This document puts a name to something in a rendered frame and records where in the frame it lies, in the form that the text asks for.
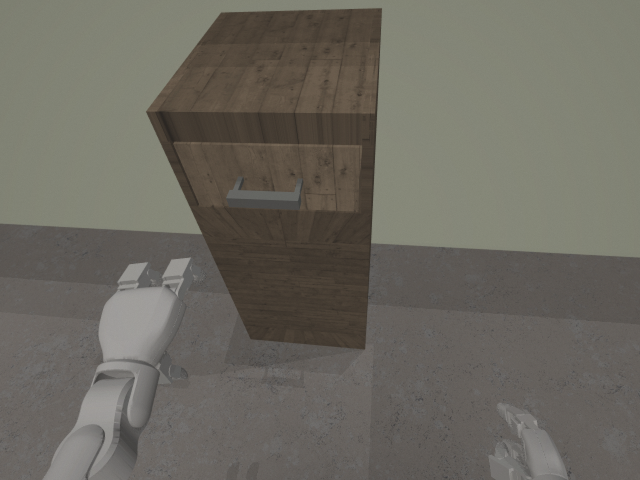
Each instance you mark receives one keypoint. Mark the cabinet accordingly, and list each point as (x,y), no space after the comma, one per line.
(284,77)

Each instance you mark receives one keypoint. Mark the right robot hand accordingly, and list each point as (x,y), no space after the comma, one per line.
(537,454)

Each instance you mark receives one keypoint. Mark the drawer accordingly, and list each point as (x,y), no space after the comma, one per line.
(332,174)

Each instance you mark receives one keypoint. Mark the left robot forearm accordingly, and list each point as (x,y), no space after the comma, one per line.
(103,445)

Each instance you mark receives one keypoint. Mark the handle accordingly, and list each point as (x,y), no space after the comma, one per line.
(264,199)

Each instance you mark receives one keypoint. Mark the left robot hand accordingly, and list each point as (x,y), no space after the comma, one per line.
(139,322)

